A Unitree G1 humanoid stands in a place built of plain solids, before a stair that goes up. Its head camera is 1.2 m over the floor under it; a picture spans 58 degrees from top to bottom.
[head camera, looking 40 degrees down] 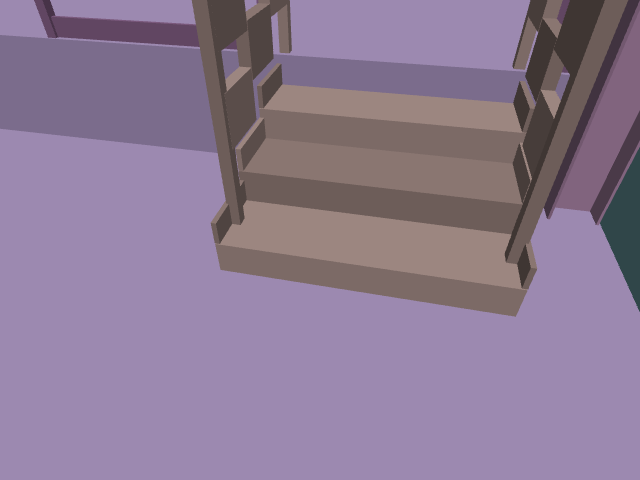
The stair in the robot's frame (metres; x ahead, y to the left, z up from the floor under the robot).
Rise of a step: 0.14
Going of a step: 0.30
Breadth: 1.12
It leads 12 degrees to the right of straight ahead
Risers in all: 4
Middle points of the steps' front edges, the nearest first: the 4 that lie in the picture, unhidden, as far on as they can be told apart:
1.12 -0.15 0.14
1.41 -0.21 0.28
1.70 -0.28 0.42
2.00 -0.34 0.56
